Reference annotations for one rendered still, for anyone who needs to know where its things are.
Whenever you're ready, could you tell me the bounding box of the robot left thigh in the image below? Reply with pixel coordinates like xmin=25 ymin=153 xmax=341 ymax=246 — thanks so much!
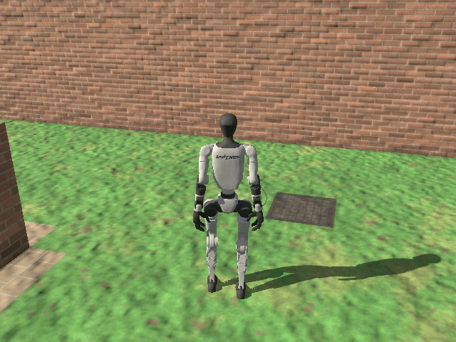
xmin=204 ymin=199 xmax=218 ymax=249

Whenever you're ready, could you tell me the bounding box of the robot left hand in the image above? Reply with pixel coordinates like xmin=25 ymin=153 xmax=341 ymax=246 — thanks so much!
xmin=193 ymin=211 xmax=210 ymax=232

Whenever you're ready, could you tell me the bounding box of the robot right hand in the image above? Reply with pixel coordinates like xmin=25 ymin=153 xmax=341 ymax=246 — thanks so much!
xmin=247 ymin=210 xmax=264 ymax=231

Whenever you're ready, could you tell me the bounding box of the robot right forearm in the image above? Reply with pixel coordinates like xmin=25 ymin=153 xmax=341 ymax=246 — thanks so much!
xmin=250 ymin=175 xmax=263 ymax=212

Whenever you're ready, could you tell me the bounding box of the right robot upper arm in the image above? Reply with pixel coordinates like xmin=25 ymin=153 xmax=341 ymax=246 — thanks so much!
xmin=243 ymin=144 xmax=258 ymax=185

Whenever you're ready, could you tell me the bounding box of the left robot upper arm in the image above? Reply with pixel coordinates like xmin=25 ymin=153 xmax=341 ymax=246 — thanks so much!
xmin=198 ymin=144 xmax=214 ymax=185

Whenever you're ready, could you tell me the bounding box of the robot left shin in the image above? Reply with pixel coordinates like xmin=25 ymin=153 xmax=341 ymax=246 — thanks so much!
xmin=207 ymin=237 xmax=217 ymax=283

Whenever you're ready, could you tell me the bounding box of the robot left forearm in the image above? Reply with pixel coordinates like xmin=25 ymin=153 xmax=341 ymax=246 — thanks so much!
xmin=194 ymin=175 xmax=206 ymax=212

